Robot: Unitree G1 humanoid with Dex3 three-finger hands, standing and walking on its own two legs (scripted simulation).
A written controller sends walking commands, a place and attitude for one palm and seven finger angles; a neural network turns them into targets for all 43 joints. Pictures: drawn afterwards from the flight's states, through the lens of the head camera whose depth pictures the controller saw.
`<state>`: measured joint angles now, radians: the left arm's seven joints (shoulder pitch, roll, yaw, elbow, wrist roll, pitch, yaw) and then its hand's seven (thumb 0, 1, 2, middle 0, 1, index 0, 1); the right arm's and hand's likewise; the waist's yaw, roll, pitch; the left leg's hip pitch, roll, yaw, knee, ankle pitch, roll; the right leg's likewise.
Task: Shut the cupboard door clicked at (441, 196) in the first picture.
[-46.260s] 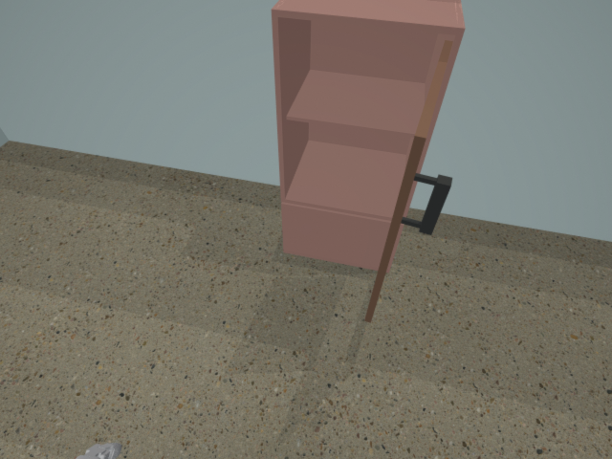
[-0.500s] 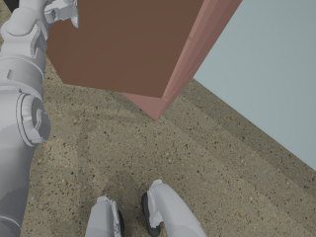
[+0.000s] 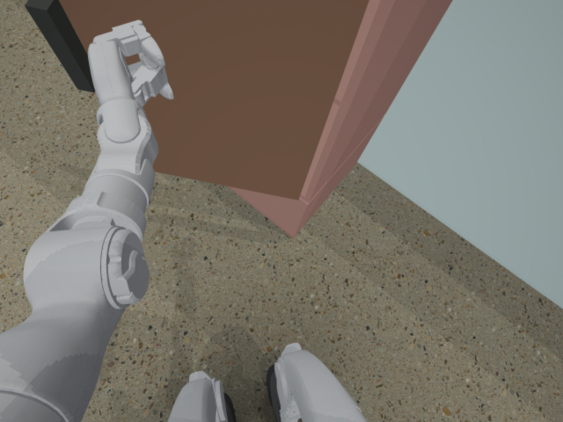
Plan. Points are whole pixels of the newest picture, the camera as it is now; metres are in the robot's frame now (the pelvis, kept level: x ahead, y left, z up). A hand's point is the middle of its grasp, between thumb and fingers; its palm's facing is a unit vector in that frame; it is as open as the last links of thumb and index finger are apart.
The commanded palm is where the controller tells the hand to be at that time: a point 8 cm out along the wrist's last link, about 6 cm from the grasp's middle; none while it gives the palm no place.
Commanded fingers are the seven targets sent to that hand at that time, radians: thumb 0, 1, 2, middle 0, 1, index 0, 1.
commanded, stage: pull the fist back off the door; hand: left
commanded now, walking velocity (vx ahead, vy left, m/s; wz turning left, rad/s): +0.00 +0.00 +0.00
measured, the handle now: (75, 36) +0.65 +0.17 +0.07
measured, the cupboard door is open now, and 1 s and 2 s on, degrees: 29 29 29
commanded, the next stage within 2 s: draw the hand back to the body in 0.42 s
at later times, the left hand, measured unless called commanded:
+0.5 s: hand (171, 127) +0.49 +0.05 +0.08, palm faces +0.09 -1.00 -0.04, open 3.1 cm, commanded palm +0.46 +0.10 +0.07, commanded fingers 0.00 0.90 0.90 -1.30 -1.50 -1.30 -1.50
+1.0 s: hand (71, 189) +0.38 +0.13 +0.15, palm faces +0.09 -1.00 -0.02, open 3.1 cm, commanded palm +0.33 +0.18 +0.15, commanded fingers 0.00 0.90 0.90 -1.19 -1.38 -1.19 -1.38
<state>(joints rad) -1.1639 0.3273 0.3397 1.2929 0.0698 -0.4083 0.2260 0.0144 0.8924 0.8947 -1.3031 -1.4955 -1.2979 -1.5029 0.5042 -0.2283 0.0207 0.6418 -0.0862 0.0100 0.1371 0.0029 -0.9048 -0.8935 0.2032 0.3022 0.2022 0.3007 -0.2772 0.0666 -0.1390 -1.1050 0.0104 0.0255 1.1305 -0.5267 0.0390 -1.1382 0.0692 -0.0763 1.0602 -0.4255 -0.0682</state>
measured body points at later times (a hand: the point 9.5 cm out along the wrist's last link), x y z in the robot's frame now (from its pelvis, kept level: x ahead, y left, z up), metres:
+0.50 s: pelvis -0.01 -0.01 +0.01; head +0.11 +0.00 +0.44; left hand +0.47 +0.11 +0.08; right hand +0.04 -0.27 -0.12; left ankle -0.01 +0.09 -0.65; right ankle +0.03 -0.08 -0.65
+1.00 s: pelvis +0.00 +0.00 +0.06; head +0.04 -0.01 +0.51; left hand +0.37 +0.18 +0.15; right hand +0.08 -0.26 -0.06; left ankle -0.01 +0.09 -0.65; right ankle +0.03 -0.08 -0.65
